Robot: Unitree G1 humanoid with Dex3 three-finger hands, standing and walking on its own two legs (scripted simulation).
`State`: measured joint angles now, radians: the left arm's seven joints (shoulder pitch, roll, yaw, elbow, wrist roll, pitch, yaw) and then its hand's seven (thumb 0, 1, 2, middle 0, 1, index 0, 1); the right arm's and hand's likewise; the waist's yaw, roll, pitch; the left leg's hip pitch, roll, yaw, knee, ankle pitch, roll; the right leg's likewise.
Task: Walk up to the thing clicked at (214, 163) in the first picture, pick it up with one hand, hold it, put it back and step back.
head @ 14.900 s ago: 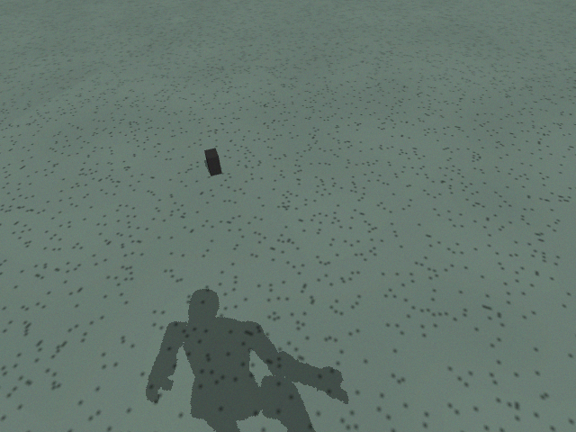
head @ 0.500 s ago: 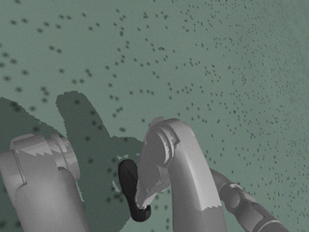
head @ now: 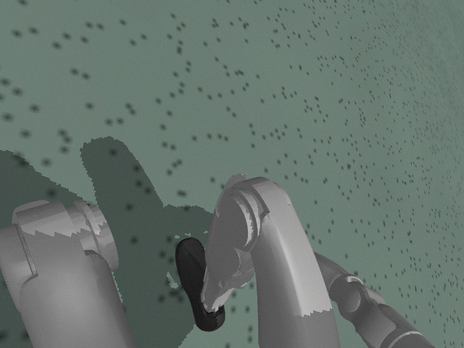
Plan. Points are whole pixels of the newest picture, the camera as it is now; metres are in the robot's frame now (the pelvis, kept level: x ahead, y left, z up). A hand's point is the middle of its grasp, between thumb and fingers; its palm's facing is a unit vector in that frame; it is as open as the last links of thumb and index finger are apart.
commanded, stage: close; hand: left
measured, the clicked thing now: out of the picture +0.38 +0.41 -0.20
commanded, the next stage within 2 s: settle in 0.06 s
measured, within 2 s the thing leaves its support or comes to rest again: neither
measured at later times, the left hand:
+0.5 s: hand out of the picture +0.36 +0.42 -0.16, palm faces +0.68 -0.73 +0.02, open 10.6 cm
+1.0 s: hand out of the picture +0.31 +0.42 -0.04, palm faces +0.64 -0.77 -0.02, open 10.3 cm
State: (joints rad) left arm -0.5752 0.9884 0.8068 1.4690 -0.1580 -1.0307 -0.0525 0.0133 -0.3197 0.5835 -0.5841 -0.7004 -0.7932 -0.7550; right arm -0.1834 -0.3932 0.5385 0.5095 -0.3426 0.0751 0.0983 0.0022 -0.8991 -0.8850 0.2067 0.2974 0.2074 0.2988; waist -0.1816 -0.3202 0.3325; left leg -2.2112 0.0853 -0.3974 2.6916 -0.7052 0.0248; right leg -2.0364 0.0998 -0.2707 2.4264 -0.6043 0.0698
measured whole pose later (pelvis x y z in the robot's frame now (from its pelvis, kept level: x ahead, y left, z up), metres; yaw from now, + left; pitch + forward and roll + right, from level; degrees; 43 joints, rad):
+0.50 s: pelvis +0.00 +0.00 +0.00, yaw +1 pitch +9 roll -17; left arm -0.55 0.92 0.80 1.34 -0.18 -1.00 -0.12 0.02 -0.41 0.67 -0.59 -0.80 -0.83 -0.88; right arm -0.17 -0.38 0.50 0.53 -0.32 0.06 0.10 0.00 -0.90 -0.89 0.21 0.30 0.21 0.30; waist -0.15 -0.31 0.31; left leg -2.22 0.08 -0.39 2.69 -0.71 0.03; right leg -2.04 0.09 -0.26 2.43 -0.62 0.06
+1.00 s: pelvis +0.01 -0.01 +0.03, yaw +6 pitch +21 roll -13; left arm -0.38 0.61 0.65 0.84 -0.24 -0.70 -0.18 0.02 -0.51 0.73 -0.59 -0.95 -0.90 -1.02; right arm -0.03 -0.31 0.22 0.60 -0.15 0.05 0.09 0.01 -0.90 -0.89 0.21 0.30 0.21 0.30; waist -0.06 -0.14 0.05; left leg -2.25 0.07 -0.25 2.53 -0.69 0.01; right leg -2.10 0.03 -0.18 2.38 -0.67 0.03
